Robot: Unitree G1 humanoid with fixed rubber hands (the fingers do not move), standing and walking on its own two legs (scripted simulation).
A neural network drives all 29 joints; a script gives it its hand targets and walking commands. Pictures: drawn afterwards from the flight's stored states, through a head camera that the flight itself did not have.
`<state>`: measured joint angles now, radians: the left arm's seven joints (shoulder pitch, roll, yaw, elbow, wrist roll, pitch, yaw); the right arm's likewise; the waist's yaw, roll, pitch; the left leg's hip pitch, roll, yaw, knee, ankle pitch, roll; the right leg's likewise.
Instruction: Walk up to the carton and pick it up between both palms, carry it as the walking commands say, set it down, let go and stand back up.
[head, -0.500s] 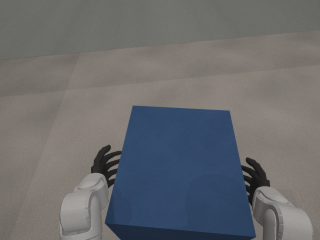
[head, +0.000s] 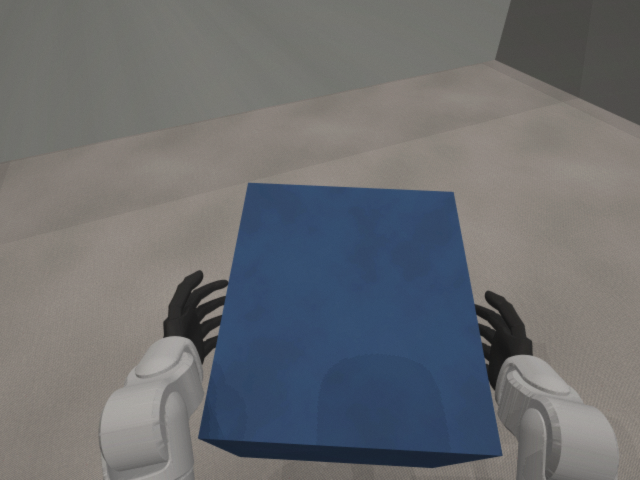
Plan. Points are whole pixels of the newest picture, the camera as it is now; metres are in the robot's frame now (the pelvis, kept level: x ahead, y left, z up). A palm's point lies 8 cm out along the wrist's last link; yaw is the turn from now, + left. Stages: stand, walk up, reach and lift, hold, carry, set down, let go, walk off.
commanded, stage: carry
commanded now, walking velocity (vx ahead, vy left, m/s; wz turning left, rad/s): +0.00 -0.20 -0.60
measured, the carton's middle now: (342, 329) +0.31 +0.01 +0.05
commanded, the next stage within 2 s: none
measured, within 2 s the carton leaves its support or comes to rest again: neither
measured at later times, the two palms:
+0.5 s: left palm (362, 338) +0.24 -0.01 +0.14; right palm out of the picture +0.17 -0.35 +0.13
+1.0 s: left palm (596, 429) +0.18 -0.22 +0.10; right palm out of the picture +0.04 -0.54 +0.09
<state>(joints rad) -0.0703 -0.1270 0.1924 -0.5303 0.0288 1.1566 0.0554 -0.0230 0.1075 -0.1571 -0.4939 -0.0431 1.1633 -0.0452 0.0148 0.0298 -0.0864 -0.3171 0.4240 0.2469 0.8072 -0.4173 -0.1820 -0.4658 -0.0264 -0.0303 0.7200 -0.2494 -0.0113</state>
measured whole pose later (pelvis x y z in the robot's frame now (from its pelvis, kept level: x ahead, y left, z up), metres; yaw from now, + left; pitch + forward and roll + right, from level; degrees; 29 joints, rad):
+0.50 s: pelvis -0.03 -0.14 +0.03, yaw -14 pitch +2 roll -3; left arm -0.02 -0.13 0.20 -0.59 0.03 1.15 0.05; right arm -0.01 0.13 -0.14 -0.48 -0.04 1.13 -0.04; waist 0.00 0.01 -0.08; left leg -0.24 0.26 0.23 0.56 -0.32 -0.08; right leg -0.57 -0.02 -0.02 1.17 -0.40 -0.04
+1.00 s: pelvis -0.12 -0.29 +0.02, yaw -21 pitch +4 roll +2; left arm 0.00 -0.13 0.19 -0.53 0.03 1.11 0.04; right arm -0.02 0.11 -0.14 -0.48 -0.04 1.16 -0.06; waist -0.03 -0.05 -0.03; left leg -0.41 0.08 0.17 0.87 -0.60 -0.14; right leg -0.50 0.05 -0.09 0.53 -0.11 -0.12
